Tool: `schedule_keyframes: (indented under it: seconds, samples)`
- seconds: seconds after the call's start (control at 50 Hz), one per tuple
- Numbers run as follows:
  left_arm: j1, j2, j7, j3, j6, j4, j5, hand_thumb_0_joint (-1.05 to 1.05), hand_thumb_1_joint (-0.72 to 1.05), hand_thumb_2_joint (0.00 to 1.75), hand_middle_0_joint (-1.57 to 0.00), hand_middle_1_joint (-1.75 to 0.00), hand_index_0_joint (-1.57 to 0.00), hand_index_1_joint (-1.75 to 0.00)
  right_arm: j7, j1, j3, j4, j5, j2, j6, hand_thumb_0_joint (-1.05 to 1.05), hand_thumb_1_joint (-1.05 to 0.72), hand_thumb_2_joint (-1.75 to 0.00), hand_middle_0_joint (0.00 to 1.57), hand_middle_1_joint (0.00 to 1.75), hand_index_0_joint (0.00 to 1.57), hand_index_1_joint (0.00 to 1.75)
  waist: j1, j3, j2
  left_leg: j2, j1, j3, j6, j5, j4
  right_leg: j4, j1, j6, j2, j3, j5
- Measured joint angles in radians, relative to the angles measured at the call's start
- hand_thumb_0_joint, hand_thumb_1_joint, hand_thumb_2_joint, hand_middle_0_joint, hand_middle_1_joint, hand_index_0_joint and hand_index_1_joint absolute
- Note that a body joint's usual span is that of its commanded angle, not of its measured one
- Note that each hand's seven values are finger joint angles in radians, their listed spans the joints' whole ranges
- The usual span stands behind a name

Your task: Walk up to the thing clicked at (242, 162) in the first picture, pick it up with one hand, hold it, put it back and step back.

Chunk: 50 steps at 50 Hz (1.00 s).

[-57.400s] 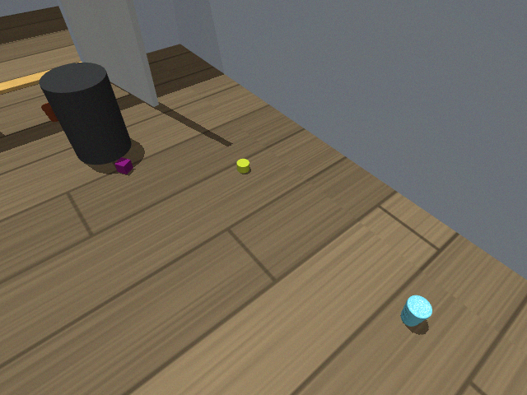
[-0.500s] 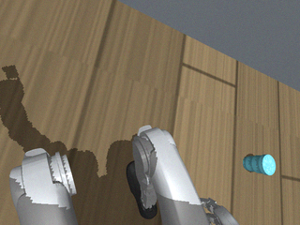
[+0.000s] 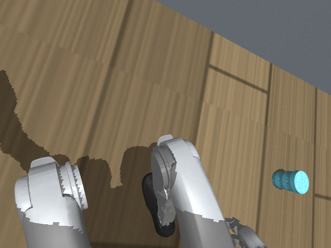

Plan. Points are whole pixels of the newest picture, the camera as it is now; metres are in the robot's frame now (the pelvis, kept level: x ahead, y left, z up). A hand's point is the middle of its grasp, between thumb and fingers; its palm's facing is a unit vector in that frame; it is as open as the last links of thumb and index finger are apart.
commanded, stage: rest palm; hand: left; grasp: from above
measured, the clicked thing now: out of the picture +0.47 +0.36 -0.29
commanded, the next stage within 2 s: close in 1.76 s
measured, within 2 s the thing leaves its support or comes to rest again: neither
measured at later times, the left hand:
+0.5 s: hand out of the picture +0.47 +0.34 -0.24, palm faces -0.41 -0.14 -0.90, open 14.0 cm
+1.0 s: hand out of the picture +0.46 +0.35 -0.25, palm faces -0.43 -0.17 -0.89, open 14.2 cm
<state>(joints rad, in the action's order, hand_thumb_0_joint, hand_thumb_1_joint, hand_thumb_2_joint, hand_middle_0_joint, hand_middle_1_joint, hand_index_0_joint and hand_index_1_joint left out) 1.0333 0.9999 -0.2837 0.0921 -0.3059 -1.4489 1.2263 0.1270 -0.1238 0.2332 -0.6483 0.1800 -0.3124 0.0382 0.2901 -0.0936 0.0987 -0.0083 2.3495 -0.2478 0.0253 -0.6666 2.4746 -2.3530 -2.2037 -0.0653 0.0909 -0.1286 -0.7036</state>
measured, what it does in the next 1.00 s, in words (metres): stands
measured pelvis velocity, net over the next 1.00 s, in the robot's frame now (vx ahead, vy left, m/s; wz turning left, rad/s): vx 0.00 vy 0.01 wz -0.06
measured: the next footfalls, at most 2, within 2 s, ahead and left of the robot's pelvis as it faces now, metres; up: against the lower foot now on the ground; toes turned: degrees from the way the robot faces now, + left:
none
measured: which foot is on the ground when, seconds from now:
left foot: down 0.00-1.00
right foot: down 0.00-1.00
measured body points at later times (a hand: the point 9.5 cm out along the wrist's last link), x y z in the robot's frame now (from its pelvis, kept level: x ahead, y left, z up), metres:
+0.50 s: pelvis +0.00 +0.01 -0.01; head +0.27 +0.13 +0.32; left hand +0.49 +0.35 -0.19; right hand +0.05 -0.25 -0.07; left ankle +0.07 +0.13 -0.28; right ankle +0.11 -0.12 -0.28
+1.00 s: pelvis +0.00 +0.01 -0.01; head +0.28 +0.14 +0.31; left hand +0.48 +0.35 -0.20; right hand +0.07 -0.25 -0.06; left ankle +0.07 +0.13 -0.28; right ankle +0.11 -0.12 -0.28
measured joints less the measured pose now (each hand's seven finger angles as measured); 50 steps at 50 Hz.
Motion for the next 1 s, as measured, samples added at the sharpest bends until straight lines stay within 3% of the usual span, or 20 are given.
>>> schedule_keyframes:
  seconds: [0.08, 0.2, 0.28, 0.36, 0.42, 0.54, 0.7, 0.84, 1.0]
  samples:
    - [0.008, 0.001, -0.072, 0.003, -0.025, -0.04, 0.051, 0.0, -0.53, 0.97, -0.1, -1.01, -0.1, -1.01, 0.005, 0.015, 0.008, 0.002, 0.011, -0.003, -0.003, 0.0, -0.9, -0.89, 0.2, 0.3, 0.2, 0.3, 0.011, 0.009, 0.017, 0.004, 0.002, -0.011, 0.0, -0.006, 0.008, -0.001, 0.005, 0.006, -0.001, -0.01, -0.006]
    - [0.031, 0.017, -0.187, 0.008, -0.002, -0.147, 0.107, 0.0, -0.54, 1.0, -0.09, -0.99, -0.08, -1.0, 0.015, 0.042, 0.023, 0.004, 0.028, 0.001, 0.023, 0.0, -0.89, -0.89, 0.2, 0.3, 0.2, 0.3, 0.041, 0.005, 0.036, -0.001, 0.006, -0.016, -0.007, -0.004, 0.021, -0.004, 0.002, 0.004, 0.006, -0.014, 0.004]
    - [0.047, 0.03, -0.239, 0.007, 0.031, -0.202, 0.115, 0.0, -0.53, 1.0, -0.09, -0.98, -0.08, -0.99, 0.022, 0.044, 0.037, 0.004, 0.038, 0.003, 0.052, 0.0, -0.89, -0.89, 0.2, 0.3, 0.2, 0.3, 0.06, -0.008, 0.042, -0.005, 0.018, -0.015, -0.013, 0.005, 0.031, -0.01, -0.008, 0.002, 0.011, -0.013, 0.014]
    - [0.066, 0.042, -0.268, 0.006, 0.063, -0.236, 0.099, 0.0, -0.51, 0.98, -0.09, -0.99, -0.09, -0.99, 0.027, 0.035, 0.053, -0.002, 0.045, 0.006, 0.079, 0.0, -0.89, -0.89, 0.2, 0.3, 0.2, 0.3, 0.073, -0.021, 0.046, -0.009, 0.03, -0.015, -0.018, 0.011, 0.04, -0.017, -0.022, 0.0, 0.016, -0.011, 0.023]
    - [0.074, 0.053, -0.271, 0.003, 0.083, -0.253, 0.081, 0.0, -0.5, 0.96, -0.09, -1.0, -0.09, -1.0, 0.031, 0.024, 0.067, -0.005, 0.048, 0.007, 0.096, 0.0, -0.89, -0.89, 0.2, 0.3, 0.2, 0.3, 0.083, -0.03, 0.046, -0.011, 0.035, -0.017, -0.019, 0.01, 0.046, -0.02, -0.028, -0.002, 0.02, -0.012, 0.025]
    - [0.064, 0.084, -0.247, 0.037, 0.1, -0.244, 0.048, 0.0, -0.49, 0.95, -0.09, -1.02, -0.1, -1.0, 0.039, 0.007, 0.089, 0.003, 0.053, 0.001, 0.123, 0.0, -0.9, -0.89, 0.2, 0.3, 0.2, 0.3, 0.101, -0.052, 0.047, -0.016, 0.031, -0.025, -0.019, -0.007, 0.057, -0.023, -0.024, -0.013, 0.025, -0.017, 0.017]
    - [0.023, 0.1, -0.21, 0.054, 0.085, -0.201, 0.021, 0.0, -0.5, 0.95, -0.09, -1.01, -0.09, -1.0, 0.048, 0.004, 0.096, 0.012, 0.058, -0.01, 0.125, 0.0, -0.9, -0.89, 0.2, 0.3, 0.2, 0.3, 0.096, -0.069, 0.053, -0.017, 0.015, -0.04, -0.012, -0.03, 0.063, -0.022, -0.009, -0.013, 0.025, -0.028, 0.002]
    - [0.006, 0.106, -0.21, 0.057, 0.053, -0.184, 0.024, 0.0, -0.52, 0.97, -0.09, -1.0, -0.08, -1.0, 0.057, 0.027, 0.096, 0.021, 0.063, -0.021, 0.124, 0.0, -0.9, -0.9, 0.2, 0.3, 0.2, 0.3, 0.082, -0.079, 0.066, -0.015, 0.003, -0.049, -0.008, -0.034, 0.064, -0.018, 0.006, -0.013, 0.024, -0.037, 0.0]
    - [0.016, 0.103, -0.244, 0.019, 0.029, -0.21, 0.046, 0.0, -0.52, 0.97, -0.09, -1.0, -0.08, -1.0, 0.061, 0.055, 0.1, 0.02, 0.073, -0.025, 0.125, 0.0, -0.9, -0.9, 0.2, 0.3, 0.2, 0.3, 0.073, -0.074, 0.076, -0.014, -0.002, -0.057, -0.007, -0.031, 0.068, -0.016, 0.013, -0.008, 0.025, -0.044, 0.006]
